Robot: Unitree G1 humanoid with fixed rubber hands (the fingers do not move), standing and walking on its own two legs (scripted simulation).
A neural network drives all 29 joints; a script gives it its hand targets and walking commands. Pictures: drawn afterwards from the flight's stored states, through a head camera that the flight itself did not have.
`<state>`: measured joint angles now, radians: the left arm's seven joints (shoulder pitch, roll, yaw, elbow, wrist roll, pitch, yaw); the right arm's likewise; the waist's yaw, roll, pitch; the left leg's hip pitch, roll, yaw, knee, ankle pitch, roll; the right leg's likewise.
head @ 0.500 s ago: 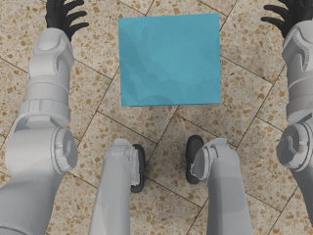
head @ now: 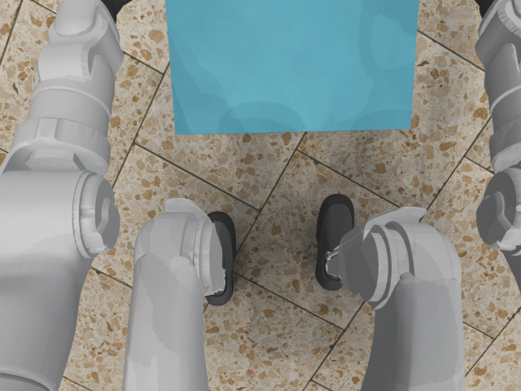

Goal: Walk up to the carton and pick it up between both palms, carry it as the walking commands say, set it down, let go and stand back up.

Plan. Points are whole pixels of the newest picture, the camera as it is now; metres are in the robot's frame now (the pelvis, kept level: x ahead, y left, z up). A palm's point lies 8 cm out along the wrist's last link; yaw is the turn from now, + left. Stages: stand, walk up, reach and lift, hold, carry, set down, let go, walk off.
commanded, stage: reach and lift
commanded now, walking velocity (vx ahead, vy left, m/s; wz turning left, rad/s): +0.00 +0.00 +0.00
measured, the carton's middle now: (286, 49) +0.53 -0.02 -0.28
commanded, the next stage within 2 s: none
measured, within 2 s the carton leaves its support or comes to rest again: neither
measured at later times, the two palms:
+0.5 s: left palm (124, 14) +0.56 +0.19 -0.19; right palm (471, 9) +0.55 -0.24 -0.19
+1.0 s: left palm (137, 13) +0.56 +0.17 -0.18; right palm (447, 1) +0.56 -0.20 -0.18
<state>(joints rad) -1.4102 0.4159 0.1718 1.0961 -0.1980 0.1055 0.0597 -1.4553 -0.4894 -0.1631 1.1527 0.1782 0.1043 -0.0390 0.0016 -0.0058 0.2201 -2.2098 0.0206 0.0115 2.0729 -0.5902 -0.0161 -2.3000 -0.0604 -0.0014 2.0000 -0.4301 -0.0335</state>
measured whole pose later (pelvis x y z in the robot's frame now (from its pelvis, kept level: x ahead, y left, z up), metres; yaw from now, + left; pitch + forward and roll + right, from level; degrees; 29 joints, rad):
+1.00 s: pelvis +0.00 +0.00 -0.03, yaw +1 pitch +36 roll +2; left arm -1.50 0.37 0.06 1.16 -0.26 0.06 0.11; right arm -1.56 -0.45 -0.05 1.27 0.26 0.03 -0.08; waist 0.00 0.01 0.37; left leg -2.21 0.00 0.01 2.19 -0.61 -0.02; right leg -2.30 -0.08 0.01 2.13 -0.46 -0.03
